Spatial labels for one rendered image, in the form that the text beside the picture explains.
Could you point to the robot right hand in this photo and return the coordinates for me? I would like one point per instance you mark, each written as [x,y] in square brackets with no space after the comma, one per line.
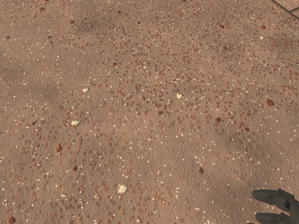
[282,200]

